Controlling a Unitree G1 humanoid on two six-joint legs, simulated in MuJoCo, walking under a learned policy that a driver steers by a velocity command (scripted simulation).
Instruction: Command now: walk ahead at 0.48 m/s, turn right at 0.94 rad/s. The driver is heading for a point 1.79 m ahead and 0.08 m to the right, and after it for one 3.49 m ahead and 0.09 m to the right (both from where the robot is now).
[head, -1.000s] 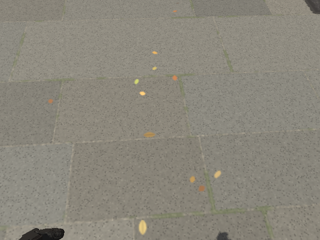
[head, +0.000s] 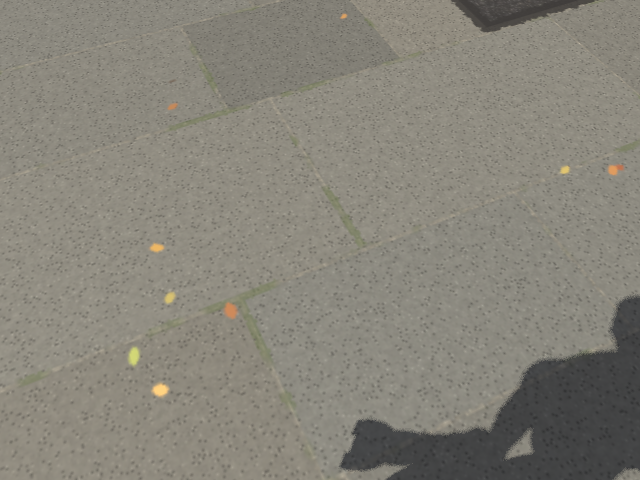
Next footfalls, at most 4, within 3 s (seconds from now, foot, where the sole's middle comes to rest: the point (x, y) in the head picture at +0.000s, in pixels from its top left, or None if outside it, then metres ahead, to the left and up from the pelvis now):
0.28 left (288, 474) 0.42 0.07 -0.74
0.60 right None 0.26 -0.10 -0.74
0.98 left None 0.34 0.17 -0.74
1.42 right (340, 478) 0.41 -0.03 -0.74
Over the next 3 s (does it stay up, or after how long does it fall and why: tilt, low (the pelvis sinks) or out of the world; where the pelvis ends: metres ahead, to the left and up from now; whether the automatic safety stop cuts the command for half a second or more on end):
stays up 1.07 -0.02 0.02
